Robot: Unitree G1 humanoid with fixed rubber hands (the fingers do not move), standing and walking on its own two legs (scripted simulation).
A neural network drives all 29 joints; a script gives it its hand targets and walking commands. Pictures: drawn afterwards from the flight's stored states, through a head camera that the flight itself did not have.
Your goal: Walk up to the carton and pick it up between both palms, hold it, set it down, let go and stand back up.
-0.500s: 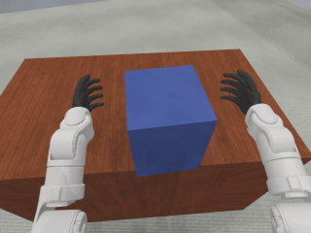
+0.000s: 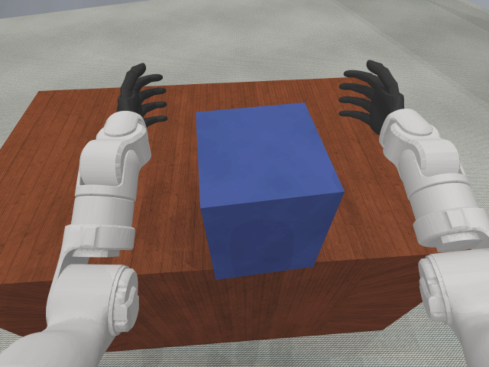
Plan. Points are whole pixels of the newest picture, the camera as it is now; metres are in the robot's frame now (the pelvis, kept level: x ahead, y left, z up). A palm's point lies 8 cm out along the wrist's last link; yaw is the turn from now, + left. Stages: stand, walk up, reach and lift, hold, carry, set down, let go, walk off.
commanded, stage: reach and lift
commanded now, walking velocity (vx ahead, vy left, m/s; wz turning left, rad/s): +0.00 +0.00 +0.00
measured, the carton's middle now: (258, 194) +0.40 +0.00 +0.03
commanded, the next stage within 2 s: none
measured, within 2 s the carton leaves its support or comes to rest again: neither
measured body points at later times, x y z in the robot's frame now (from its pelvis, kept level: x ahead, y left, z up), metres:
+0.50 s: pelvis +0.01 +0.00 +0.00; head +0.03 +0.00 +0.45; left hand +0.42 +0.21 +0.15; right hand +0.46 -0.17 +0.15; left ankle +0.00 +0.12 -0.74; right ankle +0.03 -0.12 -0.74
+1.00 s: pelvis +0.02 +0.00 +0.00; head +0.06 +0.00 +0.45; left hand +0.43 +0.19 +0.09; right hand +0.47 -0.15 +0.10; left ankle +0.00 +0.12 -0.74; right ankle +0.03 -0.12 -0.74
